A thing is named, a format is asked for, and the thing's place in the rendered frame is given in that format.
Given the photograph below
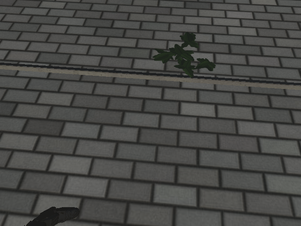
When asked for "robot left hand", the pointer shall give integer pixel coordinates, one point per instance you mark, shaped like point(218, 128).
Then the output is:
point(53, 215)

